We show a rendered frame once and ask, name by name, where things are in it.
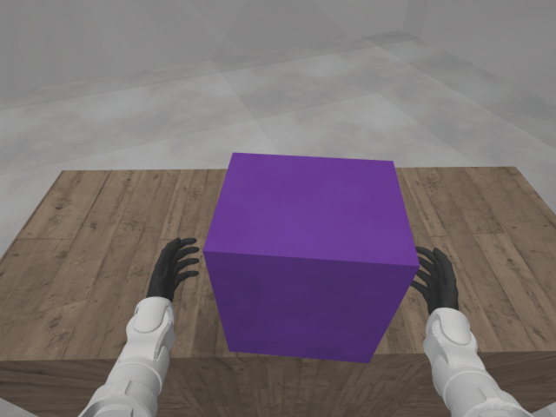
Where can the robot left hand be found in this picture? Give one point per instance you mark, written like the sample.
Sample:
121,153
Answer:
165,278

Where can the robot right forearm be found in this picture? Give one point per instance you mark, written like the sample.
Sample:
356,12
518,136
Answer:
459,375

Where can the carton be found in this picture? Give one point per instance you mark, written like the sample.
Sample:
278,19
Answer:
309,256

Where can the pedestal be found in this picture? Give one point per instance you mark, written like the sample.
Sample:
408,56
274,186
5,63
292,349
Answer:
71,280

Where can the robot left forearm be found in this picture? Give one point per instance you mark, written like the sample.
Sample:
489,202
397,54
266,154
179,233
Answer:
136,380

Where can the robot right hand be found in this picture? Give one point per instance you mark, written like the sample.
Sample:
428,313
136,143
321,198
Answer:
441,290

